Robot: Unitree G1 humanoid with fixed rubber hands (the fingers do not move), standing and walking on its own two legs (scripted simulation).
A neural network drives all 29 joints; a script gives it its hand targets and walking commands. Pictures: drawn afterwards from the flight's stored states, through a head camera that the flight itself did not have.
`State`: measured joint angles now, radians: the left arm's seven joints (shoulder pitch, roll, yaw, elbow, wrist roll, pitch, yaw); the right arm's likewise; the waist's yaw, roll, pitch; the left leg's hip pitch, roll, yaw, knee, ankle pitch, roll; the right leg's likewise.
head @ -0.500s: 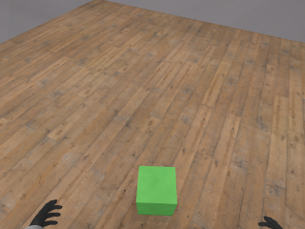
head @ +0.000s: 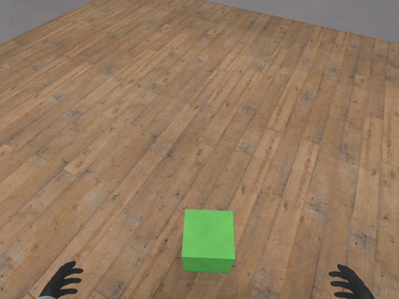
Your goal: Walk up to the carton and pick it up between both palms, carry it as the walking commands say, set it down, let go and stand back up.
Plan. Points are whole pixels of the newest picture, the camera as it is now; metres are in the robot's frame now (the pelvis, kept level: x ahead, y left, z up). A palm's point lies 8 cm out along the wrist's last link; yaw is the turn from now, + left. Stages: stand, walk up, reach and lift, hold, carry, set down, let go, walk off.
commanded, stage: reach and lift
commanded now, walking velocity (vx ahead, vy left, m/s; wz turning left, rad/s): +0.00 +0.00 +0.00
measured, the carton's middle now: (207, 242) +0.44 -0.02 -0.65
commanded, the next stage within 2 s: none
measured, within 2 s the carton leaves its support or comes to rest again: neither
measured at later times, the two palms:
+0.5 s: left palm (99, 246) +0.25 +0.26 -0.13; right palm (321, 255) +0.25 -0.27 -0.13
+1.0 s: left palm (132, 206) +0.38 +0.22 -0.18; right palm (290, 216) +0.37 -0.24 -0.19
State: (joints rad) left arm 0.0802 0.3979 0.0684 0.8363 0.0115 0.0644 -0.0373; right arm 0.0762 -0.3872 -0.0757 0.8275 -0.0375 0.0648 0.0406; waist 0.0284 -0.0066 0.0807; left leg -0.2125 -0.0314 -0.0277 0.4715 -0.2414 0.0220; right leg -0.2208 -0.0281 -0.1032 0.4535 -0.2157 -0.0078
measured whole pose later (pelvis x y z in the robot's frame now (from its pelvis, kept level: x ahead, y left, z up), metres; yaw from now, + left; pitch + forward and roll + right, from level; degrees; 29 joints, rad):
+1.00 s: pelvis -0.07 +0.01 -0.10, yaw -3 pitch +30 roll +0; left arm -0.87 0.28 0.26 0.82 -0.06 0.24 0.01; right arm -0.92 -0.33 -0.21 0.89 0.03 0.24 0.02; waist 0.04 0.00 0.05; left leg -1.27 -0.01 0.04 1.08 -0.35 0.03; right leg -1.29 -0.02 -0.04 1.05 -0.29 -0.02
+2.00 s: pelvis -0.09 +0.00 -0.28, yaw -3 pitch +47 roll +0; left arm -1.23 0.32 0.22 0.97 -0.14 0.12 0.09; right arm -1.28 -0.33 -0.18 1.01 0.13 0.13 -0.10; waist 0.03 -0.02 0.00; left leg -2.06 0.01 0.04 1.75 -0.52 0.03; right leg -2.09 -0.03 -0.03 1.71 -0.44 -0.03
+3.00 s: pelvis -0.11 +0.00 -0.41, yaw -3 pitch +35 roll +0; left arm -1.46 0.37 0.04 1.18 -0.29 0.03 0.13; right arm -1.48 -0.39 -0.02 1.21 0.28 0.04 -0.13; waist 0.03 0.00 0.39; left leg -2.23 0.02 0.06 2.22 -0.60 0.05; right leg -2.28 -0.05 -0.03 2.18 -0.51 -0.04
